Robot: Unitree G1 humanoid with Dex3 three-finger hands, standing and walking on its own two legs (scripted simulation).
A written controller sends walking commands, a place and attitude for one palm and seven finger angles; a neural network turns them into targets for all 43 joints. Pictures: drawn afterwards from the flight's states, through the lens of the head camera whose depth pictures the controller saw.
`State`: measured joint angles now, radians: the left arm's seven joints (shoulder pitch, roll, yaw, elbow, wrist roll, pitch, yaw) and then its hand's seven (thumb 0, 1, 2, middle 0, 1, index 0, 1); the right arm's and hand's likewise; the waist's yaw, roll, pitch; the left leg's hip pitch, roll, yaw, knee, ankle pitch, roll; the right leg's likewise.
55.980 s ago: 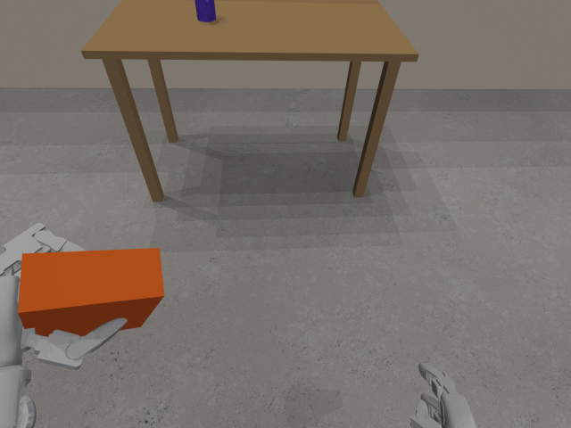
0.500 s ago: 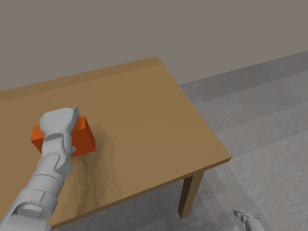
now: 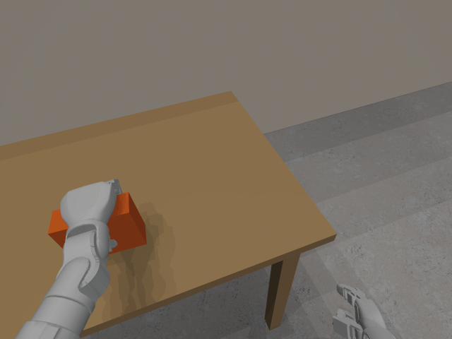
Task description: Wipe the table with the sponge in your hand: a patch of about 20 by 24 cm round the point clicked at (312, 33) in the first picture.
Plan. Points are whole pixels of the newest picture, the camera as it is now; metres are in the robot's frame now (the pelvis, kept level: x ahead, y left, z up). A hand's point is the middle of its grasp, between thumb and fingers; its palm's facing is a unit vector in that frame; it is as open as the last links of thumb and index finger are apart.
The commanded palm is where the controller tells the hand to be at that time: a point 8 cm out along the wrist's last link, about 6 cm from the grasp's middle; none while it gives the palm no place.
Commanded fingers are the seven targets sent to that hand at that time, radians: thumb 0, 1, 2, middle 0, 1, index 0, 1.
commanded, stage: wipe back along the first lane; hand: left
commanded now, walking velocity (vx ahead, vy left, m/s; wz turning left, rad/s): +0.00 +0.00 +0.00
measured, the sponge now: (106, 233) +0.30 +0.28 +0.02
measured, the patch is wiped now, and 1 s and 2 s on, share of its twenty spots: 0.95 1.00 1.00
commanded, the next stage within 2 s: lift the sponge slowly off the table in 0.46 s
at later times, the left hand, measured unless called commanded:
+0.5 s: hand (100, 241) +0.26 +0.26 +0.06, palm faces +0.00 -0.09 -1.00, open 9.5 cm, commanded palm +0.21 +0.25 +0.10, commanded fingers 0.00 0.10 1.30 -1.20 -1.60 -1.20 -1.60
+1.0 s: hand (97, 254) +0.23 +0.25 +0.06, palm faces +0.01 -0.14 -0.99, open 9.5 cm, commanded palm +0.20 +0.25 +0.13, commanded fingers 0.00 0.10 1.30 -1.20 -1.60 -1.20 -1.60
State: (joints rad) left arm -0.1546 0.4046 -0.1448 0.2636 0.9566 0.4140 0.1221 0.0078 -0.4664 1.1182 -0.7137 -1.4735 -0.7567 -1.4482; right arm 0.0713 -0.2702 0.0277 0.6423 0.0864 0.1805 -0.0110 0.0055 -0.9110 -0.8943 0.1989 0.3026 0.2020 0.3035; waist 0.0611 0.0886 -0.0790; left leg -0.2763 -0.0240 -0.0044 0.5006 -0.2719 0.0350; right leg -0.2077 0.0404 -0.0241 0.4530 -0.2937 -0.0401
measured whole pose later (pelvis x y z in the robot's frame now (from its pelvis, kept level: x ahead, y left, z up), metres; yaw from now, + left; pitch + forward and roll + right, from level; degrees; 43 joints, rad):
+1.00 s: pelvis -0.01 +0.00 +0.00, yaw -1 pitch -1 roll +0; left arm 0.14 0.40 -0.16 -0.10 0.92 0.45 0.07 0.00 -0.48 1.11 -0.74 -1.44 -0.79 -1.40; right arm 0.03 -0.26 0.03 0.64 0.06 0.13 -0.01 0.01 -0.91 -0.89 0.20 0.30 0.20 0.30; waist 0.10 0.10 -0.04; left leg -0.19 -0.02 0.01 0.47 -0.25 0.03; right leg -0.13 0.05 0.00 0.44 -0.28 -0.04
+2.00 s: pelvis -0.02 -0.03 +0.00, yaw -1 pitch -4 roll +0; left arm -0.01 0.50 -0.09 -0.10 0.86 0.47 -0.06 -0.01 -0.50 1.10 -0.76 -1.41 -0.82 -1.37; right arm 0.00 -0.28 0.04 0.67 0.07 0.10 -0.05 0.01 -0.91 -0.89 0.20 0.30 0.20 0.30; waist 0.10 0.12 -0.01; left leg -0.14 0.00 0.00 0.41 -0.21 0.00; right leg -0.09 0.07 -0.02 0.40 -0.25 -0.07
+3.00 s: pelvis -0.03 -0.01 +0.01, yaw -1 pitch -4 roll +0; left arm -0.03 0.52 -0.11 -0.27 0.83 0.55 -0.11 -0.01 -0.49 1.10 -0.76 -1.41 -0.82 -1.37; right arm -0.02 -0.27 0.07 0.63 0.07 0.12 -0.03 0.01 -0.91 -0.89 0.20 0.30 0.20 0.30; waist 0.12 0.12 -0.01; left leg -0.15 -0.02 0.01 0.40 -0.19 0.02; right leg -0.11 0.05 -0.01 0.40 -0.23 -0.05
